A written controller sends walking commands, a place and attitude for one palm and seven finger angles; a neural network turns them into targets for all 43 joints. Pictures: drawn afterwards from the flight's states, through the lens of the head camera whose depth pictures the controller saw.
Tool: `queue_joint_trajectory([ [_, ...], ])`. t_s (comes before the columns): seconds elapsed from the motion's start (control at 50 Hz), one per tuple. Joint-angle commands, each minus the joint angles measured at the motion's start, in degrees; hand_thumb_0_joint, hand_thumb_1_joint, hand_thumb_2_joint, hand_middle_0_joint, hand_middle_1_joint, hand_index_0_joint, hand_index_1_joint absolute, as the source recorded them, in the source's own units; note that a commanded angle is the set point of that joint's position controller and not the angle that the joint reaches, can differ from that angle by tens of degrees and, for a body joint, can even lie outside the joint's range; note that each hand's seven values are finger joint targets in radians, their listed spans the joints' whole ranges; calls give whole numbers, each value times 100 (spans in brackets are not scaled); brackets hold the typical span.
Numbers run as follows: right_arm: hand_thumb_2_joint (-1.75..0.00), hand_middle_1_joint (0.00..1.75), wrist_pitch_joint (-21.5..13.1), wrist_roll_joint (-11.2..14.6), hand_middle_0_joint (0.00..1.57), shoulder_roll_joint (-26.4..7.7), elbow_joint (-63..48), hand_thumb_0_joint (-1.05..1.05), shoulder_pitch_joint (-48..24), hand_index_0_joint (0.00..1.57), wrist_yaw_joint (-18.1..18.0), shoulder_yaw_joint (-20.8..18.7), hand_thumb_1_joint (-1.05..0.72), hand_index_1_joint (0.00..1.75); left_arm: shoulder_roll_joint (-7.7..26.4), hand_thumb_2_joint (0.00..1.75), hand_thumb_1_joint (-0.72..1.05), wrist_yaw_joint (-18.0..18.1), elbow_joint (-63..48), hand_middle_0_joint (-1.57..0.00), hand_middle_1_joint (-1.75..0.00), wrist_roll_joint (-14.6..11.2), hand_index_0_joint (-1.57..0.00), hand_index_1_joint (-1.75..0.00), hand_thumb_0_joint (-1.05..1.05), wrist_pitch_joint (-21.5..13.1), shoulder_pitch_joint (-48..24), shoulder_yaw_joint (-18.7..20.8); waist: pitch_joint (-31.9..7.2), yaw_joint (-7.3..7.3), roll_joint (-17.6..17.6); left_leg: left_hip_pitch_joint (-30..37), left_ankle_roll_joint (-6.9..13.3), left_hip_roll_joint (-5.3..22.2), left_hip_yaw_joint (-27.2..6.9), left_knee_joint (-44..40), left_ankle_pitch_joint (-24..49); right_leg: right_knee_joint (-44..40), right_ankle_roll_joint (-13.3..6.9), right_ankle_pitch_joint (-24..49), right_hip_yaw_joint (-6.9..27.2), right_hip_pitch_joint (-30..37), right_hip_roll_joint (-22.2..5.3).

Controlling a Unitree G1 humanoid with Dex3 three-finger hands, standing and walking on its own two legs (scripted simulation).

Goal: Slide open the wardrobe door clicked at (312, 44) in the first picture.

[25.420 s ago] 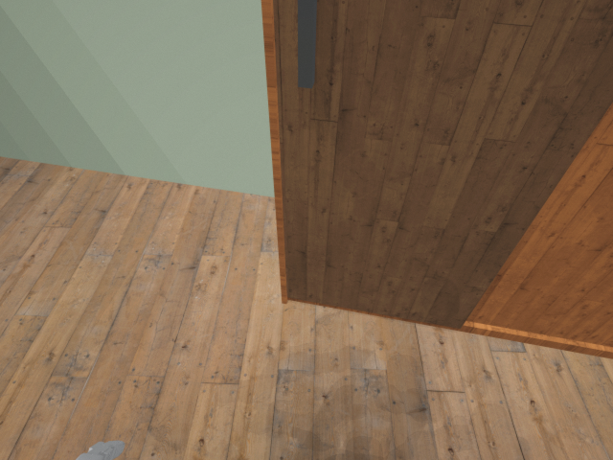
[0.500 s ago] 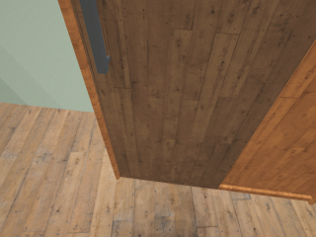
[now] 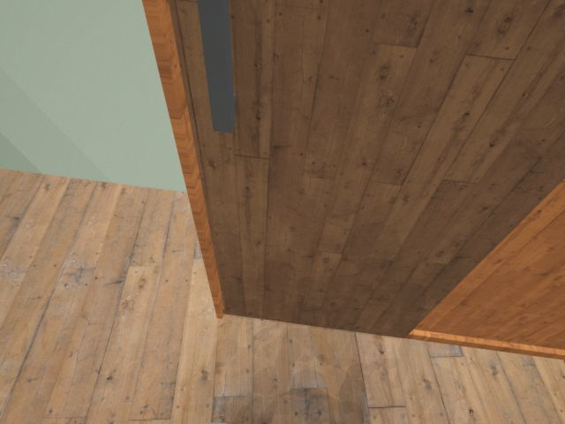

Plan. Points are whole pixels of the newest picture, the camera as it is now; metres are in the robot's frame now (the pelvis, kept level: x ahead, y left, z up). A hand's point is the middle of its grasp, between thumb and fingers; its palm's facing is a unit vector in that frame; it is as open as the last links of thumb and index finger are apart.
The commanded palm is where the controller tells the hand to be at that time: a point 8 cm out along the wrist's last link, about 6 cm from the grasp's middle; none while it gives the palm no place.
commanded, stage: come to a stop and stand still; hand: left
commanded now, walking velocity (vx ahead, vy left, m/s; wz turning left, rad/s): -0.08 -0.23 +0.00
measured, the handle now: (222, 43) +0.50 +0.13 +0.27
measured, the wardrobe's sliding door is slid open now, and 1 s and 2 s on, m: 0.01 0.01 0.01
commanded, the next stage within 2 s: look again from close up in 1.68 s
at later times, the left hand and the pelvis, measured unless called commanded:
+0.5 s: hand out of the picture +0.06 +0.19 -0.15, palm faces -0.01 -0.97 -0.22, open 7.3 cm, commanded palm none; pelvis +0.01 +0.00 +0.01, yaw -1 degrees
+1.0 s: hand out of the picture +0.01 +0.25 -0.15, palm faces +0.00 -0.96 -0.26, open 7.4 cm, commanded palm none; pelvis -0.03 +0.03 +0.02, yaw -1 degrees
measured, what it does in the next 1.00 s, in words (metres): steps on the spot: right foot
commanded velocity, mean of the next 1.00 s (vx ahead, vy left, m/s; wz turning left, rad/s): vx -0.02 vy -0.05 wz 0.00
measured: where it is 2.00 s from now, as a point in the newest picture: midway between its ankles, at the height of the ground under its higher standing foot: outside the picture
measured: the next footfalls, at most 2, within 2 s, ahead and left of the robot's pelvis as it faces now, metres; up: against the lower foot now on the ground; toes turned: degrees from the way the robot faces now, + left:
right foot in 0.28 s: +0.05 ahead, -0.09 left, +0.00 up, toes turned -4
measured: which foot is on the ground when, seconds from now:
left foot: down 0.00-1.00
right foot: up 0.00-0.26, down 0.28-1.00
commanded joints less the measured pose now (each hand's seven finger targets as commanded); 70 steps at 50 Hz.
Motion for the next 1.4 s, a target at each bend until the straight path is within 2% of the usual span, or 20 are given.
queue_joint_trajectory([
  [0.0, -90, 30, -138, -80, 20, -949, -54, 0, 941, 20, -153, -163, -90, 30, 285, 90, 90, 67, -477, -20, -30, -18, -20, -30, 0, 11, -187, 44, -196, -343, 1392, 729, 1113, 1735, -2290, -2020, 1367, 1995, -353, -1110, 58, -1508, 345],
  [0.06, -90, 30, -258, -66, 20, -749, -109, 0, 151, 20, -212, -67, -90, 30, 277, 90, 90, -3, -198, -20, -30, -35, -20, -30, 0, -71, -5, -24, -169, -76, 919, 619, 1092, 1517, -1500, -1752, 2752, 1539, -325, -508, 215, -1080, 158],
  [0.1, -90, 30, -233, -57, 20, -779, -42, 0, 60, 20, -233, -70, -90, 30, 214, 90, 90, -16, -82, -20, -30, -78, -20, -30, 0, -20, 99, -89, -404, -105, 980, 851, 1037, 1447, -1155, -1636, 3044, 885, -236, -327, 102, -725, 237],
  [0.16, -90, 30, -137, -75, 20, -782, 52, 0, 135, 20, -259, -120, -90, 30, 252, 90, 90, -39, -99, -20, -30, -52, -20, -30, 0, 33, -18, -102, -270, -210, 790, 827, 991, 1513, -1172, -1529, 2935, 193, -242, -90, -19, -539, 373],
  [0.22, -90, 30, -84, -42, 20, -904, 39, 0, -23, 20, -263, -167, -90, 30, 333, 90, 90, -51, -114, -20, -30, -32, -20, -30, 0, 51, 178, -54, -318, -84, 862, 512, 785, 1388, -992, -1309, 2450, -630, -278, 825, -53, 8, 422],
  [0.26, -90, 30, -89, -8, 20, -662, 46, 0, -11, 20, -231, -126, -90, 30, 531, 90, 90, -23, -130, -20, -30, -3, -20, -30, 0, -33, 205, -50, -249, -61, 356, 200, 412, 927, -686, -968, 1763, -1262, -390, 1941, 313, 385, 164],
  [0.28, -90, 30, -90, 19, 20, -519, 24, 0, -20, 20, -207, -92, -90, 30, 650, 90, 90, -10, -139, -20, -30, -5, -20, -30, 0, -65, 196, -62, -285, -106, 72, 141, 210, 591, -356, -806, 1215, -1254, -541, 2602, 600, 340, -186],
  [0.3, -90, 30, -46, 20, 20, -400, 55, 0, -36, 20, -198, -63, -90, 30, 677, 90, 90, -13, -146, -20, -30, -27, -20, -30, 0, -102, 86, -73, -366, -195, -387, 360, 77, 357, -112, -706, 623, -1368, -694, 2648, 771, 80, -367],
  [0.32, -90, 30, -9, 18, 20, -320, 109, 0, 15, 20, -187, -34, -90, 30, 695, 90, 90, -8, -159, -20, -30, -54, -20, -30, 0, -129, -41, -97, -376, -239, -521, 530, 17, 258, -70, -675, 281, -1568, -794, 2371, 884, -126, -476],
  [0.34, -90, 30, 6, 11, 20, -249, 195, 0, 67, 20, -170, 1, -90, 30, 679, 90, 90, 0, -158, -20, -30, -71, -20, -30, 0, -134, -174, -117, -276, -287, -391, 697, -2, 256, -99, -798, 211, -1705, -818, 1872, 845, -372, -450],
  [0.36, -90, 30, -175, -87, 20, -1199, -434, 0, 52, 20, -168, -89, -90, 30, 1607, 90, 90, 21, -569, -20, -30, 111, -20, -30, 0, -229, -29, -121, -307, -345, -25, 563, 64, 217, -516, -895, 1281, -1187, -601, 3626, 631, 363, -110],
  [0.38, -90, 30, -283, -60, 20, -1115, -468, 0, 158, 20, -208, -208, -90, 30, 1156, 90, 90, 54, -695, -20, -30, 42, -20, -30, 0, -198, -70, 5, -1353, -276, 323, 682, 137, 393, -442, -631, 1686, -738, -616, 3604, 527, 744, -178],
  [0.4, -90, 30, -259, -56, 20, -928, -484, 0, 136, 20, -241, -153, -90, 30, 1003, 90, 90, 59, -734, -20, -30, -27, -20, -30, 0, -196, 18, -79, -1669, -210, 483, 867, 195, 392, -398, -456, 1929, -785, -688, 3828, 562, 859, -171],
  [0.44, -90, 30, -137, -53, 20, -692, -554, 0, 222, 20, -251, -110, -90, 30, 878, 90, 90, 52, -791, -20, -30, -38, -20, -30, 0, -125, 42, -101, -961, -246, 178, 445, 164, 253, -260, -412, 918, -1135, -785, 3094, 694, 464, -238],
  [0.48, -90, 30, -72, -66, 20, -791, -639, 0, 178, 20, -206, -126, -90, 30, 1051, 90, 90, 39, -851, -20, -30, -23, -20, -30, 0, -149, -82, -91, -141, -290, -279, 204, 182, 152, -231, -422, 251, -1614, -852, 1833, 849, -147, -307],
  [0.54, -90, 30, -66, -58, 20, -978, -636, 0, 286, 20, -159, -164, -90, 30, 1255, 90, 90, 27, -1016, -20, -30, -21, -20, -30, 0, -146, -263, -26, 322, -335, -40, 274, 218, 186, -321, -428, 172, -2033, -898, 164, 948, -889, -245],
  [0.68, -90, 30, -154, -34, 20, -1159, -595, 0, 138, 20, -96, -79, -90, 30, 1277, 90, 90, 15, -925, -20, -30, -59, -20, -30, 0, -203, -131, -90, 96, -191, 455, 167, 277, 385, -606, -1185, 207, -1749, -652, 628, 632, -272, 10],
  [0.8, -90, 30, -142, -20, 20, -1315, -501, 0, 71, 20, -57, -69, -90, 30, 1387, 90, 90, 0, -811, -20, -30, -64, -20, -30, 0, -214, -143, -121, -32, -204, 236, 219, 269, 387, -642, -1365, -107, -1918, -595, 336, 644, -236, -44],
  [1.14, -90, 30, -107, 9, 20, -1599, -181, 0, -179, 20, -10, -119, -90, 30, 1431, 90, 90, -10, -368, -20, -30, -5, -20, -30, 0, -156, 72, -169, 155, -145, 437, -176, 282, 554, -1033, -2119, -1342, -1831, -447, 127, 408, -197, 33],
  [1.38, -90, 30, -124, 38, 20, -1674, -60, 0, -340, 20, -4, -132, -90, 30, 1445, 90, 90, 5, -192, -20, -30, 5, -20, -30, 0, -174, 123, -196, 12, -136, 386, 12, 280, 589, -1113, -2217, -1061, -1742, -436, 641, 379, -37, -1],
])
